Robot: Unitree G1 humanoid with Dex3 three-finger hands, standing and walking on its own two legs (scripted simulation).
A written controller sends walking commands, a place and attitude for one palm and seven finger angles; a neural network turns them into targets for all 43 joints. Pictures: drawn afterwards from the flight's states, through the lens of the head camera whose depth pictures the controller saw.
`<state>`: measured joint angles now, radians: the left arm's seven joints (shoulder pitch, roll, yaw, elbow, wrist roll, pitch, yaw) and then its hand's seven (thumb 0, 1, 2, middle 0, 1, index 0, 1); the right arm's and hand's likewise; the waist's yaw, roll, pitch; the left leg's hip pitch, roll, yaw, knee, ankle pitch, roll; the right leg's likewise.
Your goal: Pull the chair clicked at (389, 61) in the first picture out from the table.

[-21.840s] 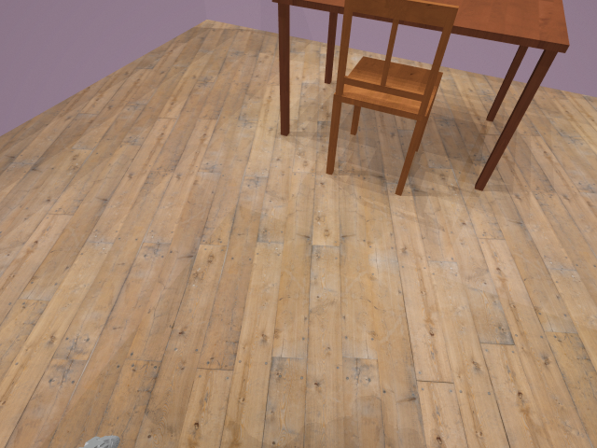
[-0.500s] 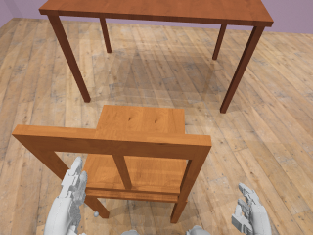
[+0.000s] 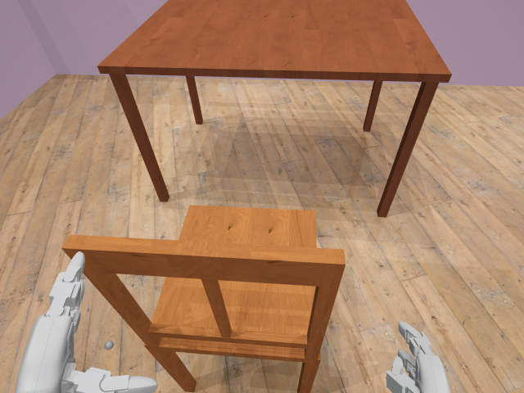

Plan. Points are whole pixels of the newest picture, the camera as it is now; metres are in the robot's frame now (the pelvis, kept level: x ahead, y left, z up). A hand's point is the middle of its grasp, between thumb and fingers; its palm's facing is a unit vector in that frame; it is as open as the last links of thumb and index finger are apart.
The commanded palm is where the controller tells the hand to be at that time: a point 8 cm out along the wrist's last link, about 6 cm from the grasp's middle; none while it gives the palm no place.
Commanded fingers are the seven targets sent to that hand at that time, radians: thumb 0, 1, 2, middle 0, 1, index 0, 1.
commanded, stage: draw the hand back to the body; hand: left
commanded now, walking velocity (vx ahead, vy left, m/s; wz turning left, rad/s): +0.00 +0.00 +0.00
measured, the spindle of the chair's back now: (218, 307) +0.28 +0.12 -0.08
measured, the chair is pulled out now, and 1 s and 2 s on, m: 0.61 0.61 0.61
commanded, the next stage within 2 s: step back with the hand held close in 0.88 s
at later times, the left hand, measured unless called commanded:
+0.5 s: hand (48, 262) +0.21 +0.25 +0.19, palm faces +0.46 -0.75 -0.47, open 9.4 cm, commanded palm +0.16 +0.29 +0.21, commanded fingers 0.00 0.90 0.90 -0.20 -0.30 -0.20 -0.30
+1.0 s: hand (38, 263) +0.20 +0.26 +0.19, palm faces +0.47 -0.76 -0.45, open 7.4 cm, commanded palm +0.16 +0.29 +0.21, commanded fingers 0.00 0.90 0.90 -0.20 -0.30 -0.20 -0.30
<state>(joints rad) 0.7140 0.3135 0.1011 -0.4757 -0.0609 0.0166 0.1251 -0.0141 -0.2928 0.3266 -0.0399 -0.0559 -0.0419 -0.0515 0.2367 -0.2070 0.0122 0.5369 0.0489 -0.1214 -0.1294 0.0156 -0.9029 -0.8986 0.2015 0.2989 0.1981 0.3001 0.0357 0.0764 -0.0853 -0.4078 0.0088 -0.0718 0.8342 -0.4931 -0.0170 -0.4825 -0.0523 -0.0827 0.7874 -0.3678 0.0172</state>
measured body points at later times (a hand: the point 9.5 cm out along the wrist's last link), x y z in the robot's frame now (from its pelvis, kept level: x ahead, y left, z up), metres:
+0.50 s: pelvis +0.02 -0.01 +0.03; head +0.01 -0.05 +0.48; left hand +0.18 +0.29 +0.22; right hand +0.22 -0.23 -0.06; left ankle -0.03 +0.13 -0.70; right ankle +0.02 -0.13 -0.70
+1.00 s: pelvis +0.01 -0.01 +0.03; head +0.00 -0.04 +0.48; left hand +0.17 +0.29 +0.22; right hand +0.20 -0.23 -0.06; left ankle -0.03 +0.13 -0.70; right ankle +0.02 -0.13 -0.70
